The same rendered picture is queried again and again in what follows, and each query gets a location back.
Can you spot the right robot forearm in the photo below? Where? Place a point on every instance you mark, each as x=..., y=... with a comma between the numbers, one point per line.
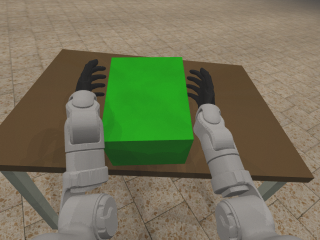
x=229, y=178

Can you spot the robot right upper arm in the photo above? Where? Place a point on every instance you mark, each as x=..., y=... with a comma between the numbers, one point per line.
x=246, y=218

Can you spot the carton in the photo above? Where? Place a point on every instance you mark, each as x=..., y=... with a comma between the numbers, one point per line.
x=146, y=118

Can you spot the right robot hand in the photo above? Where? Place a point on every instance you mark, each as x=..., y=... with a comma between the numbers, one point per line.
x=206, y=94

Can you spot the left robot hand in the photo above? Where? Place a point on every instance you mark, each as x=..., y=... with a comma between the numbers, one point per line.
x=86, y=78

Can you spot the left robot forearm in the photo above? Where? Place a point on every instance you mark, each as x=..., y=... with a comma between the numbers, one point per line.
x=84, y=147

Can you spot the table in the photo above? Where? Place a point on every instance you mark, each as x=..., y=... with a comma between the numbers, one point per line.
x=32, y=136

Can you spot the robot left upper arm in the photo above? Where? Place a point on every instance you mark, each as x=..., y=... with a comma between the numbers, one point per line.
x=86, y=217

